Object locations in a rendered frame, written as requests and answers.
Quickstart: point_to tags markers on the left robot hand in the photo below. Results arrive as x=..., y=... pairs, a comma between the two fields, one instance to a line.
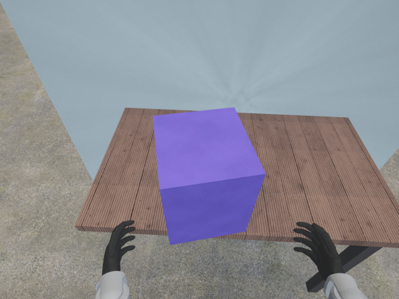
x=113, y=252

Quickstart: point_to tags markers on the right robot hand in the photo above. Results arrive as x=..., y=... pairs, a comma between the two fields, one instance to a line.
x=323, y=251

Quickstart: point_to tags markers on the carton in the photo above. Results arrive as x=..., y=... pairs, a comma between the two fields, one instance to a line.
x=208, y=171

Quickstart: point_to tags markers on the robot left forearm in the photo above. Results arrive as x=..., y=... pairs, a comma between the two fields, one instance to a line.
x=112, y=285

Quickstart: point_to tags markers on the table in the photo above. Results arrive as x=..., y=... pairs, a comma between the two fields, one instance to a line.
x=317, y=168

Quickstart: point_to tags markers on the robot right forearm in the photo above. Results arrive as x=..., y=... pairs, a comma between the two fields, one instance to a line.
x=342, y=286

